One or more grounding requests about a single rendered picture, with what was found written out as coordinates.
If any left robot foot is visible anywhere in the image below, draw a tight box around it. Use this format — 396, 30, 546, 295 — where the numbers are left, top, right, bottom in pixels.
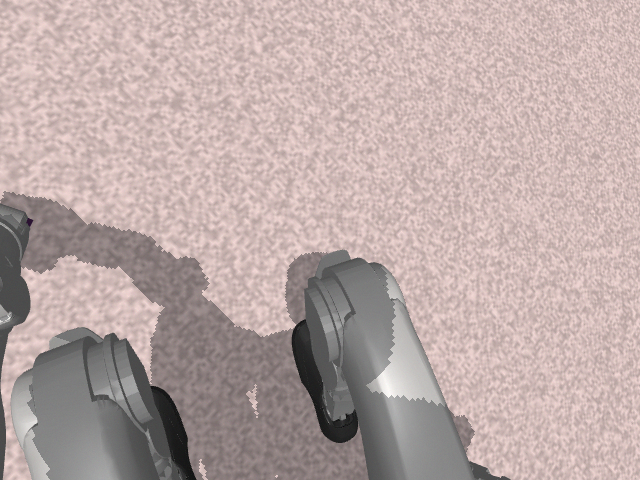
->
151, 386, 196, 480

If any right robot foot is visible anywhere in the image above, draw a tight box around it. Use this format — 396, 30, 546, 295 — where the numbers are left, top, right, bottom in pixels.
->
292, 319, 358, 443

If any right robot hand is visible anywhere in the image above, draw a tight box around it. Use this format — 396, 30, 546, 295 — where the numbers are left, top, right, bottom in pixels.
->
469, 461, 511, 480

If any left robot arm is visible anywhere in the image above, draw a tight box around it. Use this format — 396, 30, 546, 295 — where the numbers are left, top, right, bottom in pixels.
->
0, 204, 31, 480

